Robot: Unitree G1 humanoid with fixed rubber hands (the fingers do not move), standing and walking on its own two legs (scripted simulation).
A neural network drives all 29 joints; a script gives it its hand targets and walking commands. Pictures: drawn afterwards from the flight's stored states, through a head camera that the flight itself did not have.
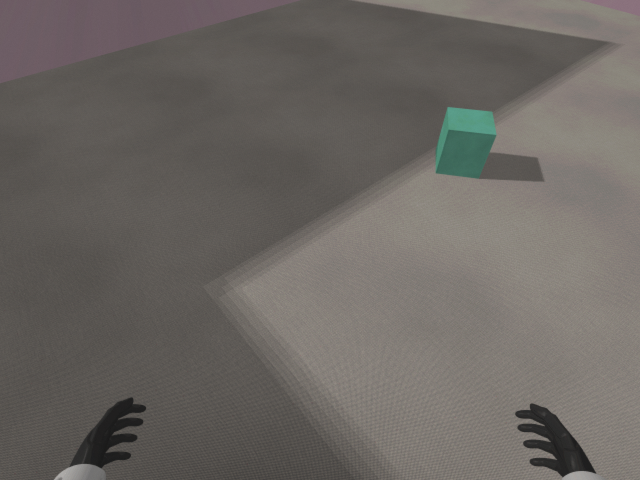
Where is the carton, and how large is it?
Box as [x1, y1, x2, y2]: [436, 107, 496, 178]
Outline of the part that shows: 448,107 436,147 436,172 478,178 496,134 492,112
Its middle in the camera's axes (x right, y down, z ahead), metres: +0.70 -0.50 +1.88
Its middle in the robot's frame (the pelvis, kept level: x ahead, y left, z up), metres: +1.66 -0.67 -0.62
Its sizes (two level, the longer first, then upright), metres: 0.210 0.200 0.250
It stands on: the floor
